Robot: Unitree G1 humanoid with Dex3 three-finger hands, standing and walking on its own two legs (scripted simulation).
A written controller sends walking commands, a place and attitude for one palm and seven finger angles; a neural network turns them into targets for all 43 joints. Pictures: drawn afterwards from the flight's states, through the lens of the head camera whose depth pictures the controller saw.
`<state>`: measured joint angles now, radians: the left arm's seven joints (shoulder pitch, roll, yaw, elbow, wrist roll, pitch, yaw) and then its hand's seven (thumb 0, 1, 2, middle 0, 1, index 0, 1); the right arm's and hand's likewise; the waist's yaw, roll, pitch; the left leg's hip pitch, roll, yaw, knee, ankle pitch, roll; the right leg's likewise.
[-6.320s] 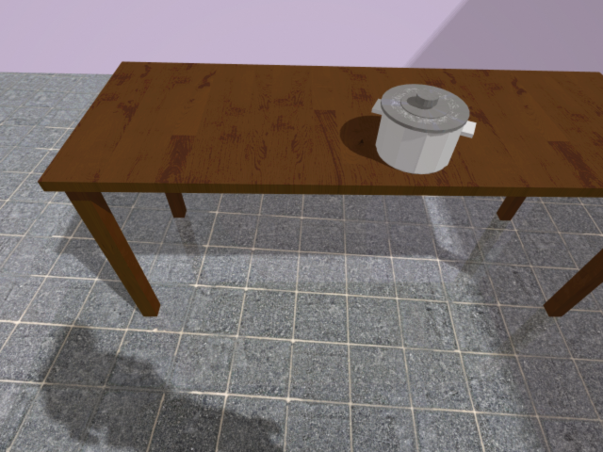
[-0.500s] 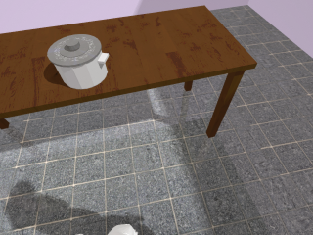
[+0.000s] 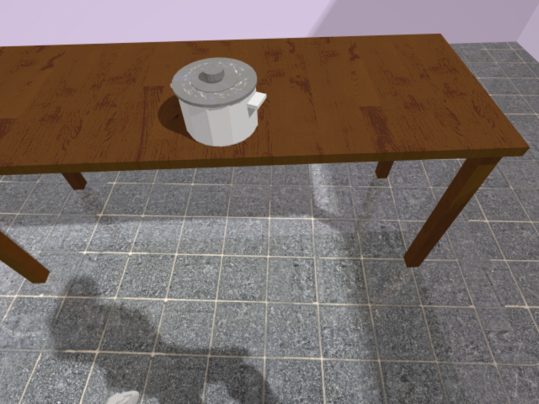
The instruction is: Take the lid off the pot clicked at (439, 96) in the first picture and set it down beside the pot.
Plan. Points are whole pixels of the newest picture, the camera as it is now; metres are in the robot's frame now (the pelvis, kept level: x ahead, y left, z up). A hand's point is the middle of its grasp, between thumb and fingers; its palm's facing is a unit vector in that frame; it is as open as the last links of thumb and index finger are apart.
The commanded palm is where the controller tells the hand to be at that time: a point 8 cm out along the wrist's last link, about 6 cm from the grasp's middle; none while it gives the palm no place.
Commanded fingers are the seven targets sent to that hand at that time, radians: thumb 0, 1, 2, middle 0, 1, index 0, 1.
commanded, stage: turn to face it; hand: left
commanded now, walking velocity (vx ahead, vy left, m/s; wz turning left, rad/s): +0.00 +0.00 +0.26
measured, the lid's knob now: (213, 72) +0.78 +0.17 +0.07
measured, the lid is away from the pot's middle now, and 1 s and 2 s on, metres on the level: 0.00 0.00 0.00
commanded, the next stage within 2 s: take the last steps up to it in 0.06 s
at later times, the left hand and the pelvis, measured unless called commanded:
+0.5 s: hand out of the picture -0.05 +0.18 -0.16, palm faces +0.23 -0.95 -0.21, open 7.4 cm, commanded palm none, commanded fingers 0.00 0.90 0.90 -0.20 -0.30 -0.20 -0.30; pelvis +0.01 +0.00 +0.01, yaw +7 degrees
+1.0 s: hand (186, 326) +0.27 +0.18 -0.17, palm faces +0.09 -0.97 -0.22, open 7.4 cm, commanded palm none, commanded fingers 0.00 0.90 0.90 -0.20 -0.30 -0.20 -0.30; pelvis +0.18 -0.01 -0.02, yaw +6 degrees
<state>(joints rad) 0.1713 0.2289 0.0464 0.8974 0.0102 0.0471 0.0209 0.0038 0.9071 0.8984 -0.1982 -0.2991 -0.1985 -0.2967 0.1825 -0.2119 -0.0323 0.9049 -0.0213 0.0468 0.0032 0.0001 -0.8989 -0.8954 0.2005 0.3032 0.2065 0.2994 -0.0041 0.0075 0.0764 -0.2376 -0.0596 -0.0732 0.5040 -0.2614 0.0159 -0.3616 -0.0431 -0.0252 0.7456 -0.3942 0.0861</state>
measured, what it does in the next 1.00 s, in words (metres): walks ahead: right foot, then left foot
